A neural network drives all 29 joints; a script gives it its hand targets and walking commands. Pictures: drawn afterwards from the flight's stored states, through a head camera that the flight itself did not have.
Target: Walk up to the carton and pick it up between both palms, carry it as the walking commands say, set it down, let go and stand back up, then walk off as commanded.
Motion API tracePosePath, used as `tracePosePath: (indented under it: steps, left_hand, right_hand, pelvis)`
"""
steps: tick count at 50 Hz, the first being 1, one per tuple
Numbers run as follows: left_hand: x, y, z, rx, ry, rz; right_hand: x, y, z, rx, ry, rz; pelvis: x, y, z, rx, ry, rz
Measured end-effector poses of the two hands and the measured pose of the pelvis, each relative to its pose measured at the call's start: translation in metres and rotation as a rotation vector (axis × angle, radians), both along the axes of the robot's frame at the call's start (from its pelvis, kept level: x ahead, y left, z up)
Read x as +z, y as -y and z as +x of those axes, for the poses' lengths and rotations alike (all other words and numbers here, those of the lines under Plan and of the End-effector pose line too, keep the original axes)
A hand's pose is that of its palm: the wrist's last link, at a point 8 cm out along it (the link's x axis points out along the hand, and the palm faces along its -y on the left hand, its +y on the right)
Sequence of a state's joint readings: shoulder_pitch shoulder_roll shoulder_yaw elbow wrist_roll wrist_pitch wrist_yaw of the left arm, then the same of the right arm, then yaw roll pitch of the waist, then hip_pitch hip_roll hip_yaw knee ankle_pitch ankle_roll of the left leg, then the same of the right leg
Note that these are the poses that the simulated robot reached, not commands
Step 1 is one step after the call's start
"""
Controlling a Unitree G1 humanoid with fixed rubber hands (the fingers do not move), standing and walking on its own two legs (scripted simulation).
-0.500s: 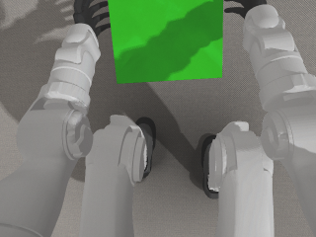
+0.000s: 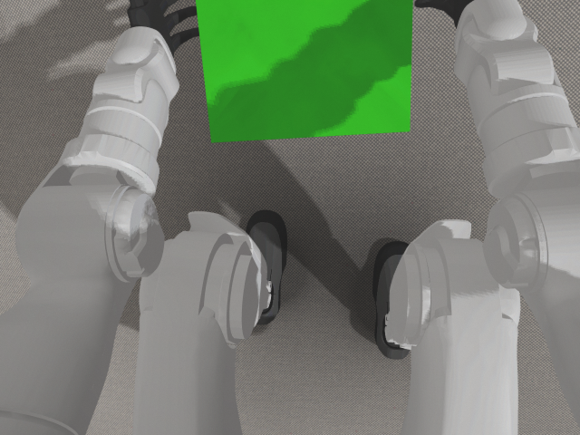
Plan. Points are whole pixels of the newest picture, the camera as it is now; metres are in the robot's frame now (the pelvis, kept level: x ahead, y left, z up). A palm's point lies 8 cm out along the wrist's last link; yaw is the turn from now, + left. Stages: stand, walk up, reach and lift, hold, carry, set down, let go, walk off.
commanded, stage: set down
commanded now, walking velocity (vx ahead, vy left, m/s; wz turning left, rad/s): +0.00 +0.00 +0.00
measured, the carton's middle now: (306, 27) +0.54 +0.05 -0.28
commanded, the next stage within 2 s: none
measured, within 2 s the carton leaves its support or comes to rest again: neither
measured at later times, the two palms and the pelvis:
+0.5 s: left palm (155, 38) +0.50 +0.21 -0.18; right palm out of the picture +0.54 -0.13 -0.19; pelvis -0.01 +0.00 +0.00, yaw +0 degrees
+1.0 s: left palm (125, 35) +0.51 +0.24 -0.17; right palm out of the picture +0.54 -0.16 -0.20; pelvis -0.01 +0.00 +0.00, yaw -1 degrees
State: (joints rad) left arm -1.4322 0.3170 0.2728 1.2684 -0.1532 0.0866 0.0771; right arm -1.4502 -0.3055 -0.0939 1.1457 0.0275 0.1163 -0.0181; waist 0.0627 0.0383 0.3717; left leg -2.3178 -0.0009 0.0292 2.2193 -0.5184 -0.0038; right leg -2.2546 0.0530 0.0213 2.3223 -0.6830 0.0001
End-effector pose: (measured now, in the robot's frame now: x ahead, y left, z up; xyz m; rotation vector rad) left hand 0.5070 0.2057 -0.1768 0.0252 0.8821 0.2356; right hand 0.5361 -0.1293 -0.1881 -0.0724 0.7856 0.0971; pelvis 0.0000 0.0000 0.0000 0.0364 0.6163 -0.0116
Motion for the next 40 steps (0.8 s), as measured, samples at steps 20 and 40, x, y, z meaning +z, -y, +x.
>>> tracePosePath:
  steps: [20, 40]
  left_hand:
    - [-0.001, 0.001, -0.002, 0.024, 0.022, -0.006]
    - [-0.002, -0.028, -0.007, 0.098, 0.071, 0.042]
  right_hand:
    - [-0.001, 0.001, 0.001, 0.028, 0.019, -0.009]
    - [-0.013, 0.022, 0.002, -0.014, 0.049, -0.077]
  pelvis:
    - [-0.004, 0.003, -0.005, -0.004, 0.031, 0.006]
    - [-0.003, 0.001, -0.007, -0.007, 0.015, 0.001]
